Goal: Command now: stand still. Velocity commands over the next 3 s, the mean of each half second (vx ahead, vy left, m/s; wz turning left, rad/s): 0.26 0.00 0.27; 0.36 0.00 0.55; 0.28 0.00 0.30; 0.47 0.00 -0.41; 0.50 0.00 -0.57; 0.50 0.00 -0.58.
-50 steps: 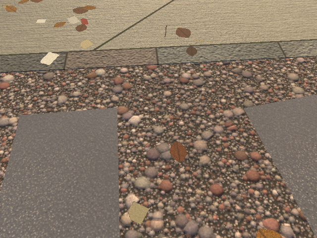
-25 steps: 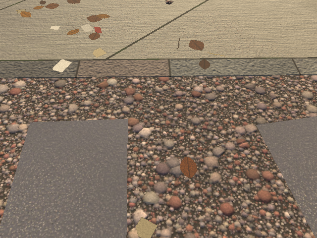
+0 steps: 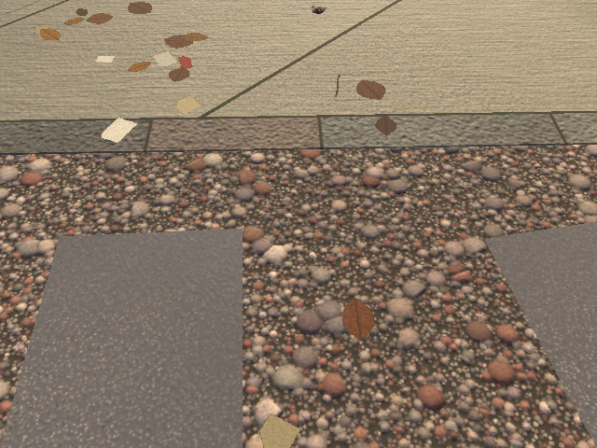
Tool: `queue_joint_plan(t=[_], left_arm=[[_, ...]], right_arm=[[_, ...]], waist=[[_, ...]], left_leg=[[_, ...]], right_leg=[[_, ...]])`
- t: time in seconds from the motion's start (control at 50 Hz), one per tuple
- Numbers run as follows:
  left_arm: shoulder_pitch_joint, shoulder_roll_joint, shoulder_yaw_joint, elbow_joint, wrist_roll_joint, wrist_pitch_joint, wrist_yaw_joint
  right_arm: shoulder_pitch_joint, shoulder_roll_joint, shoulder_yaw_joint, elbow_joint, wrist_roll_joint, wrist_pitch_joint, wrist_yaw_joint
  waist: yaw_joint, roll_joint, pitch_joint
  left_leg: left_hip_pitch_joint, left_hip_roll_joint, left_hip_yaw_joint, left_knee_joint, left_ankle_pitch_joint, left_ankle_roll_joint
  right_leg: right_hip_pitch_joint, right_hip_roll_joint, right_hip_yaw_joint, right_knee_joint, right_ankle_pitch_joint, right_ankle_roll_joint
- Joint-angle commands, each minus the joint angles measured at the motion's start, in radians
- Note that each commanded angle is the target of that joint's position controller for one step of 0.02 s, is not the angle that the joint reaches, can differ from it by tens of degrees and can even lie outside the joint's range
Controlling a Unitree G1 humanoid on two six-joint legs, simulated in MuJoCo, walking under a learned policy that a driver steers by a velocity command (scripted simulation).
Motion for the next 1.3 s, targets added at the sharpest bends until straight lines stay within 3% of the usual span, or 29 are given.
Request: queue_joint_plan(t=[0.02, 0.08, 0.14, 0.18, 0.22, 0.28, 0.3, 0.32, 0.34, 0.36, 0.38, 0.44, 0.48, 0.56, 0.68, 0.74, 0.78, 0.8, 0.82, 0.84, 0.86, 0.88, 0.92, 1.0, 1.06, 1.12, 1.18, 1.24, 1.3], left_arm=[[0.003, 0.106, 0.014, -0.02, 0.001, -0.007, 0.004], [0.025, 0.09, 0.012, -0.007, -0.002, -0.005, 0.005], [-0.049, 0.092, 0.017, -0.054, -0.002, -0.036, -0.003], [-0.075, 0.082, 0.016, -0.081, -0.015, -0.077, -0.021], [-0.069, 0.087, 0.019, -0.099, -0.029, -0.113, -0.038], [0.124, 0.098, 0.04, -0.029, -0.032, -0.133, -0.043], [0.238, 0.126, 0.054, -0.001, -0.025, -0.13, -0.039], [0.375, 0.217, 0.076, 0.004, -0.015, -0.128, -0.028], [0.412, 0.259, 0.073, 0.005, 0.007, -0.137, -0.036], [0.305, 0.173, 0.045, -0.025, 0.005, -0.148, -0.037], [0.223, 0.12, 0.031, -0.057, -0.007, -0.151, -0.038], [0.177, 0.075, 0.014, -0.076, 0.003, -0.146, -0.041], [0.226, 0.089, 0.015, -0.069, 0.015, -0.144, -0.032], [0.227, 0.133, 0.019, -0.092, 0.023, -0.133, -0.016], [0.299, 0.166, 0.028, -0.109, 0.002, -0.113, -0.009], [0.271, 0.213, 0.042, -0.139, 0.0, -0.094, 0.001], [0.211, 0.233, 0.049, -0.179, -0.005, -0.081, 0.005], [0.217, 0.192, 0.037, -0.208, 0.006, -0.094, -0.002], [0.325, 0.064, 0.001, -0.263, 0.017, -0.128, -0.022], [0.252, 0.164, 0.021, -0.272, -0.006, -0.162, -0.038], [0.166, 0.181, 0.029, -0.316, -0.038, -0.165, -0.035], [0.156, 0.166, 0.031, -0.311, -0.026, -0.158, -0.024], [0.181, 0.185, 0.049, -0.306, -0.005, -0.122, -0.01], [0.154, 0.135, 0.043, -0.362, 0.025, -0.083, 0.004], [0.073, 0.135, 0.039, -0.402, 0.023, -0.069, 0.009], [-0.009, 0.134, 0.034, -0.433, 0.009, -0.062, -0.001], [-0.088, 0.137, 0.029, -0.457, 0.0, -0.076, -0.021], [-0.101, 0.151, 0.032, -0.471, 0.0, -0.116, -0.041], [0.013, 0.16, 0.04, -0.441, 0.008, -0.15, -0.048]], right_arm=[[0.063, -0.101, -0.016, -0.015, 0.0, -0.006, -0.004], [0.096, -0.113, -0.023, -0.001, 0.007, -0.003, -0.01], [0.102, -0.206, -0.056, -0.031, 0.032, -0.008, -0.016], [0.109, -0.197, -0.063, -0.043, 0.028, -0.03, -0.016], [0.096, -0.176, -0.066, -0.064, 0.034, -0.042, -0.012], [0.012, -0.183, -0.071, -0.113, 0.046, -0.032, -0.008], [-0.02, -0.159, -0.065, -0.137, 0.041, -0.035, -0.007], [-0.051, -0.071, -0.044, -0.179, 0.035, -0.044, -0.006], [-0.021, -0.062, -0.047, -0.212, 0.044, -0.057, -0.011], [0.023, -0.104, -0.059, -0.194, 0.061, -0.066, -0.004], [0.029, -0.115, -0.064, -0.185, 0.067, -0.069, 0.005], [0.008, -0.103, -0.079, -0.179, 0.054, -0.064, 0.017], [-0.022, -0.076, -0.079, -0.199, 0.049, -0.053, 0.035], [-0.171, -0.052, -0.065, -0.29, 0.048, -0.046, 0.047], [-0.349, -0.036, -0.046, -0.396, 0.04, -0.049, 0.089], [-0.274, -0.098, -0.075, -0.41, 0.041, -0.042, 0.103], [0.002, -0.206, -0.13, -0.344, 0.036, -0.037, 0.094], [0.106, -0.263, -0.15, -0.314, 0.029, -0.027, 0.066], [0.013, -0.358, -0.153, -0.369, -0.007, -0.034, 0.054], [0.045, -0.288, -0.136, -0.375, -0.013, -0.036, 0.056], [-0.03, -0.239, -0.121, -0.38, -0.009, -0.047, 0.059], [-0.093, -0.205, -0.115, -0.379, 0.017, -0.057, 0.063], [-0.161, -0.173, -0.101, -0.398, 0.02, -0.058, 0.058], [-0.127, -0.221, -0.114, -0.387, 0.006, -0.055, 0.041], [-0.106, -0.232, -0.116, -0.389, 0.023, -0.027, 0.018], [-0.088, -0.23, -0.113, -0.391, 0.029, -0.002, -0.001], [-0.059, -0.218, -0.102, -0.382, 0.021, -0.005, -0.004], [-0.012, -0.206, -0.09, -0.363, 0.009, -0.02, 0.006], [-0.01, -0.168, -0.069, -0.362, 0.01, -0.03, 0.01]], waist=[[0.001, 0.015, -0.002], [-0.005, 0.043, -0.003], [-0.036, 0.169, 0.13], [-0.039, 0.168, 0.175], [-0.021, 0.134, 0.159], [0.078, 0.109, 0.061], [0.126, 0.054, 0.013], [0.17, -0.194, -0.053], [0.144, -0.307, -0.1], [0.078, -0.158, -0.011], [0.049, -0.103, 0.057], [0.03, -0.101, 0.081], [0.037, -0.086, 0.053], [0.049, -0.043, 0.097], [0.073, -0.037, 0.115], [-0.02, -0.114, 0.008], [-0.172, -0.108, -0.131], [-0.19, 0.021, -0.199], [-0.038, 0.259, -0.353], [-0.113, 0.116, -0.479], [-0.082, 0.075, -0.322], [-0.03, -0.031, -0.172], [0.028, -0.042, -0.101], [0.048, 0.035, -0.126], [0.026, 0.073, -0.16], [-0.006, 0.097, -0.169], [-0.052, 0.129, -0.116], [-0.067, 0.141, -0.092], [0.002, 0.14, -0.109]], left_leg=[[-0.127, 0.054, -0.048, -0.104, 0.199, 0.002], [-0.132, 0.055, -0.068, -0.144, -0.089, 0.028], [-0.178, 0.25, -0.383, -0.297, -0.507, 0.179], [-0.118, 0.333, -0.507, -0.317, -0.402, 0.237], [-0.039, 0.313, -0.477, -0.27, -0.258, 0.217], [-0.217, 0.163, -0.312, -0.141, -0.088, 0.136], [-0.334, 0.101, -0.25, -0.003, -0.013, 0.099], [-0.518, -0.028, -0.099, 0.353, -0.063, 0.021], [-0.623, -0.065, -0.138, 0.622, -0.257, 0.009], [-0.676, 0.009, -0.21, 0.756, -0.197, 0.03], [-0.689, 0.055, -0.205, 0.774, -0.09, 0.049], [-0.63, 0.115, -0.161, 0.69, 0.113, 0.054], [-0.635, 0.12, -0.123, 0.693, 0.168, 0.032], [-0.693, 0.127, -0.085, 0.519, 0.254, -0.003], [-0.617, 0.086, 0.059, 0.257, 0.283, 0.047], [-0.419, -0.01, 0.128, 0.242, 0.187, 0.111], [-0.046, -0.066, 0.098, 0.131, 0.264, 0.175], [0.236, 0.058, -0.11, 0.09, 0.401, 0.219], [0.514, 0.383, -0.722, 0.021, 0.681, 0.448], [0.467, 0.398, -0.751, -0.063, 0.712, 0.466], [0.331, 0.35, -0.57, -0.062, 0.757, 0.409], [0.148, 0.275, -0.428, -0.085, 0.745, 0.346], [-0.082, 0.205, -0.315, -0.128, 0.702, 0.29], [-0.196, 0.151, -0.247, -0.123, 0.856, 0.284], [-0.16, 0.129, -0.262, -0.091, 0.765, 0.242], [-0.124, 0.128, -0.317, -0.094, 0.491, 0.201], [-0.114, 0.147, -0.395, -0.142, 0.078, 0.209], [-0.096, 0.17, -0.445, -0.108, 0.047, 0.214], [-0.122, 0.115, -0.445, -0.01, 0.096, 0.164]], right_leg=[[0.092, -0.016, 0.014, -0.033, 0.186, -0.037], [0.062, 0.031, -0.038, 0.015, -0.054, -0.036], [-0.166, 0.05, -0.09, 0.248, -0.236, -0.043], [-0.303, -0.01, -0.022, 0.355, -0.263, -0.064], [-0.336, -0.035, 0.006, 0.279, -0.29, -0.078], [0.103, 0.049, -0.082, -0.015, -0.01, -0.044], [0.281, 0.002, -0.013, -0.032, -0.017, -0.044], [0.447, -0.217, 0.31, -0.172, -0.198, -0.119], [0.449, -0.396, 0.655, -0.277, -0.272, -0.234], [0.367, -0.408, 0.611, -0.288, -0.327, -0.241], [0.299, -0.36, 0.461, -0.295, -0.312, -0.195], [0.236, -0.229, 0.122, -0.3, 0.049, -0.1], [0.248, -0.208, 0.029, -0.294, 0.219, -0.113], [0.221, -0.216, -0.068, -0.333, 0.332, -0.147], [0.298, -0.241, -0.211, -0.278, 0.547, -0.14], [0.351, -0.262, -0.257, -0.069, 1.057, -0.125], [0.222, -0.228, -0.253, 0.309, 1.064, -0.089], [-0.036, -0.143, -0.238, 0.634, 0.488, -0.038], [-0.4, 0.087, -0.113, 1.049, -0.409, 0.02], [-0.404, 0.05, 0.11, 1.104, -0.393, 0.002], [-0.444, 0.004, 0.098, 1.055, -0.323, -0.016], [-0.441, -0.038, 0.074, 0.954, -0.266, -0.009], [-0.33, -0.08, 0.067, 0.833, -0.21, 0.001], [-0.287, -0.045, 0.043, 0.639, -0.108, 0.046], [-0.32, -0.021, 0.053, 0.495, -0.016, 0.068], [-0.33, -0.009, 0.074, 0.354, 0.07, 0.07], [-0.328, -0.014, 0.077, 0.217, 0.094, 0.053], [-0.248, 0.004, 0.051, 0.112, 0.013, 0.007], [-0.022, -0.004, 0.035, -0.043, 0.052, -0.064]])
Next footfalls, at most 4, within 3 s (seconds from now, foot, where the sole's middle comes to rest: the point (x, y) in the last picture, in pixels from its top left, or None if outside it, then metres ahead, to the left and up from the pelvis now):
0.80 left None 0.39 0.15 -0.78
1.32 right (297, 415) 0.59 0.03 -0.78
1.72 left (155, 406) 0.61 0.36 -0.78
2.20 right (229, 275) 0.98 0.21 -0.78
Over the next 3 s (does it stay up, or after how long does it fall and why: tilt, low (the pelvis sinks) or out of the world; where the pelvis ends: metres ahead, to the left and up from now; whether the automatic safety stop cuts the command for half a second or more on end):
stays up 1.20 0.34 0.01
